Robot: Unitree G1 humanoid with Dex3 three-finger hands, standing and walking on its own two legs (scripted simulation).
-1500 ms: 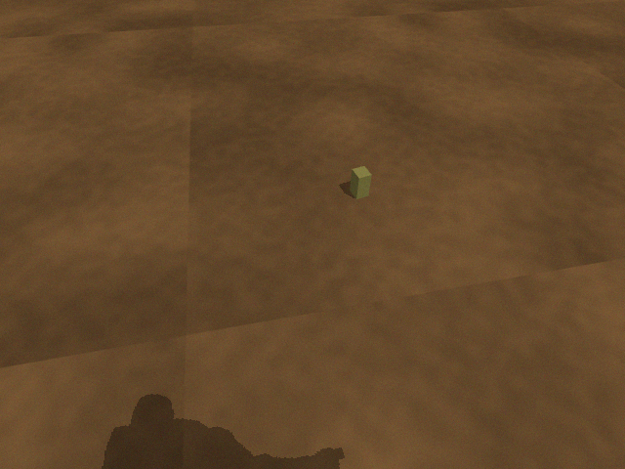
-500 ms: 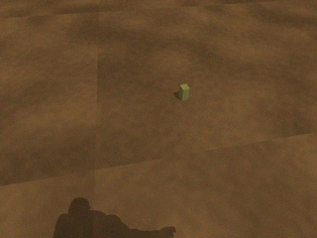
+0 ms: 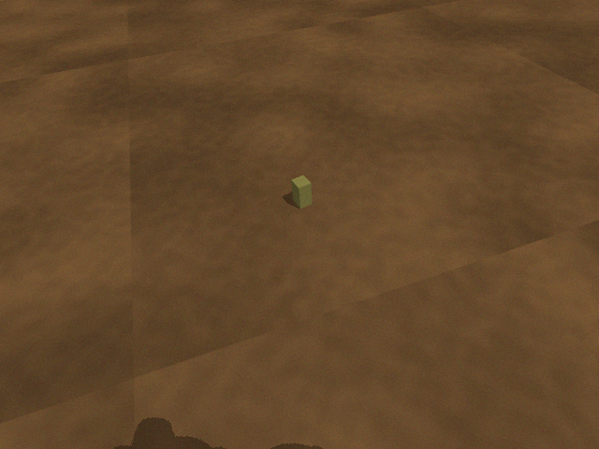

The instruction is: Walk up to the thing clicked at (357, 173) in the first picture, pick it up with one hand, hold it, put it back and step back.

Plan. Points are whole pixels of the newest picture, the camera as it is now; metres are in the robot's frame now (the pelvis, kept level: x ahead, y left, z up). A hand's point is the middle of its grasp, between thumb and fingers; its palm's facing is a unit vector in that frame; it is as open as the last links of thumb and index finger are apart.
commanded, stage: walk up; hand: left
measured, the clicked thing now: (301, 192) +1.36 +0.08 -0.68
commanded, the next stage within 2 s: none
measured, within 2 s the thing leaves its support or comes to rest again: neither
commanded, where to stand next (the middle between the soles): +0.98 -0.08 m, yaw -9 degrees
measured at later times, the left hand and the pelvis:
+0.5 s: hand (162, 357) +0.31 +0.27 -0.14, palm faces -0.19 -0.92 -0.34, open 7.4 cm; pelvis +0.23 +0.01 +0.02, yaw -7 degrees
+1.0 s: hand (228, 225) +0.58 +0.19 -0.09, palm faces -0.17 -0.90 -0.40, open 7.4 cm; pelvis +0.46 -0.06 +0.02, yaw -11 degrees
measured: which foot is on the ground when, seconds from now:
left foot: up 0.00-0.36, down 0.38-0.82, up 0.84-1.00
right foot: down 0.00-0.40, up 0.42-0.76, down 0.78-1.00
